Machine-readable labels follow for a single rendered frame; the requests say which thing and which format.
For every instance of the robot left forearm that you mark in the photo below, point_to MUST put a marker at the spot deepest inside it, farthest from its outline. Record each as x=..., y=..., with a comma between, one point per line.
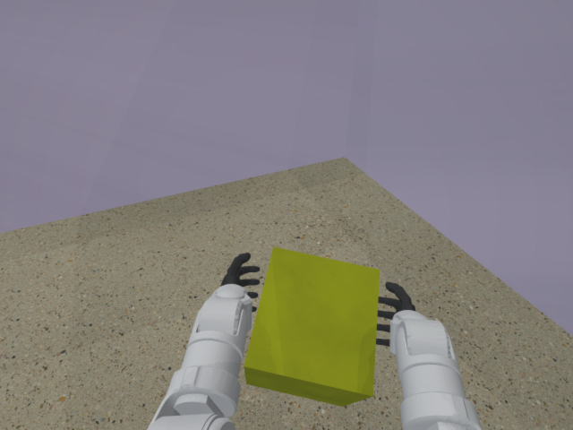
x=207, y=382

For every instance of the left robot hand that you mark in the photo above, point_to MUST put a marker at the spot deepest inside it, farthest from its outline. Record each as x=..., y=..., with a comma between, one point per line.
x=235, y=271

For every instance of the robot right forearm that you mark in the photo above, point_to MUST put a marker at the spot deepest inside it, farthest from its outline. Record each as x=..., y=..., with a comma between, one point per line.
x=433, y=392

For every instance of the right robot hand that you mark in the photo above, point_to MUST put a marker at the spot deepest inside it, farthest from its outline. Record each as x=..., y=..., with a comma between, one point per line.
x=404, y=303

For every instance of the carton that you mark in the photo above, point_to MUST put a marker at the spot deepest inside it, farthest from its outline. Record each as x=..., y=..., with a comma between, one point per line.
x=314, y=334

